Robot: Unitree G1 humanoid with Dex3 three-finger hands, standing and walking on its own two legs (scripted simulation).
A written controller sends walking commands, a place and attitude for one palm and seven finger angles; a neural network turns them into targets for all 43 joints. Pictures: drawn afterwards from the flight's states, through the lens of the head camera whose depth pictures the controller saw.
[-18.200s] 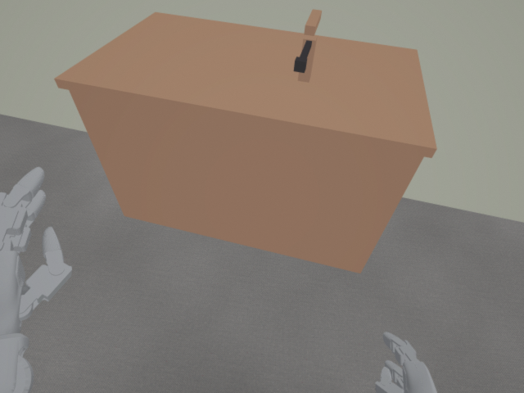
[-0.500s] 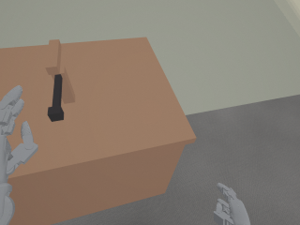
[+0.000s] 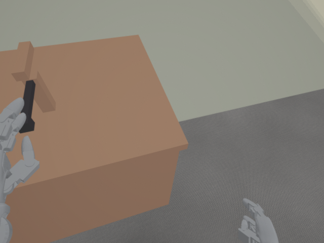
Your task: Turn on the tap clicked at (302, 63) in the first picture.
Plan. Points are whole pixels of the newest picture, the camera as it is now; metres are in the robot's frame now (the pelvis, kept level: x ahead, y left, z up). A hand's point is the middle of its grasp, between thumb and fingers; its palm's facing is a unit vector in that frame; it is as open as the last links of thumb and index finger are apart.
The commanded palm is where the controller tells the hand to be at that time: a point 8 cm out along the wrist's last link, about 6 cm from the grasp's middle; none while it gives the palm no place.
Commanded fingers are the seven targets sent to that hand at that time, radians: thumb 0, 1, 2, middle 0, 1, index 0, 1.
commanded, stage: come to a stop and stand still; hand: left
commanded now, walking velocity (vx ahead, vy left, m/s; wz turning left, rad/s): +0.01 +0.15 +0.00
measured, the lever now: (24, 124) +0.33 +0.34 +0.12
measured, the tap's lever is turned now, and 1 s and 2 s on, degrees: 0 0 0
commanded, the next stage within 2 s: look again from close up in 0.90 s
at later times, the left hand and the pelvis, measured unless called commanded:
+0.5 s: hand (6, 159) +0.23 +0.30 +0.15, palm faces +0.39 -0.85 -0.35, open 7.4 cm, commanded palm +0.17 +0.33 +0.18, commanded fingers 0.00 0.90 0.90 -0.20 -0.30 -0.20 -0.30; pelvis +0.02 +0.05 +0.00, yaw +1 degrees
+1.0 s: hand out of the picture +0.22 +0.32 +0.16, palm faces +0.36 -0.84 -0.41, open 7.4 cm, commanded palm +0.16 +0.36 +0.18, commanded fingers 0.00 0.90 0.90 -0.20 -0.30 -0.20 -0.30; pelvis +0.01 +0.07 +0.00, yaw +2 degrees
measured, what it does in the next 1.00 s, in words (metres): shifts its weight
